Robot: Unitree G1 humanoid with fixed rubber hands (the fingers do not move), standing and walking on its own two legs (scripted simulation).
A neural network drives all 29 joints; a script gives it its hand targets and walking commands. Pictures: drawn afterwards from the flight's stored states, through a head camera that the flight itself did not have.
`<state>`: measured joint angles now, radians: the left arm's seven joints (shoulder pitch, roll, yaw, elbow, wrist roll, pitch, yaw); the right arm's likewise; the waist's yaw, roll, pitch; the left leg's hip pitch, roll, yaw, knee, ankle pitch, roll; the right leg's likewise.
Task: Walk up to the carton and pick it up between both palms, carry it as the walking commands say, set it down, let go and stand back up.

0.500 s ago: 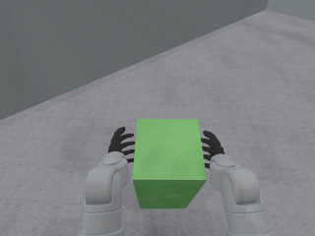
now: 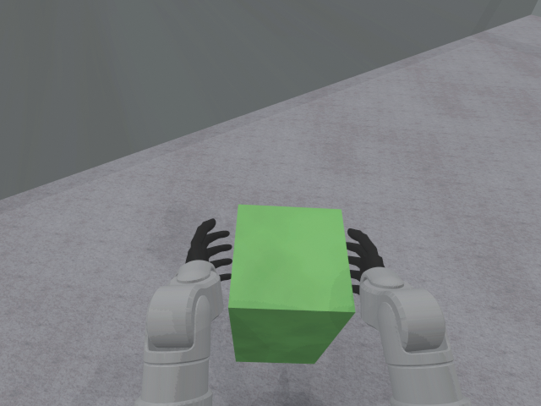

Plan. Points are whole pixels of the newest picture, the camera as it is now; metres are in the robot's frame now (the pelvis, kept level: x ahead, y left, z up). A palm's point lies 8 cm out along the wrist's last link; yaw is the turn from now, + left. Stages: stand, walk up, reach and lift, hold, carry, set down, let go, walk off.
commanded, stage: carry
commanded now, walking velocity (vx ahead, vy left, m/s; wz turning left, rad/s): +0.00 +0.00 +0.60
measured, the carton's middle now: (281, 295) +0.30 +0.01 +0.01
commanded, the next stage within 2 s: none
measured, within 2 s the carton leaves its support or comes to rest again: neither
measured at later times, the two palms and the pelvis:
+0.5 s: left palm (108, 338) +0.21 +0.22 +0.09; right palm (298, 307) +0.25 -0.01 +0.08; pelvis -0.06 +0.04 +0.00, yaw +13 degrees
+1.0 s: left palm out of the picture +0.10 +0.25 +0.10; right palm (269, 359) +0.18 +0.03 +0.07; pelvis -0.13 +0.02 +0.01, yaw +27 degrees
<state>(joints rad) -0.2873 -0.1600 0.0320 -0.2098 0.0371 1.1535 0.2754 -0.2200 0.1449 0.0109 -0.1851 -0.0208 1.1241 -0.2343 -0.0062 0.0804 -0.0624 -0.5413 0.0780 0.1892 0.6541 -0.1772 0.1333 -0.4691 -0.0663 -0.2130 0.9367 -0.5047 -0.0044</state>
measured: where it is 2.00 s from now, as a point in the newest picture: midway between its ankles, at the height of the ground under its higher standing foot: outside the picture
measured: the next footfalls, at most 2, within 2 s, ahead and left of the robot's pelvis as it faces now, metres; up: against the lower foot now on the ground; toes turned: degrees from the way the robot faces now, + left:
right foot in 0.16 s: -0.05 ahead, -0.12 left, +0.00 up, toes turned -10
left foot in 0.44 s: +0.00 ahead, +0.14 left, +0.00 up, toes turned +23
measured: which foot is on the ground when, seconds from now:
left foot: down 0.00-0.16, up 0.18-0.42, down 0.44-0.84, up 0.86-1.00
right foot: up 0.00-0.14, down 0.16-0.44, up 0.46-0.82, down 0.84-1.00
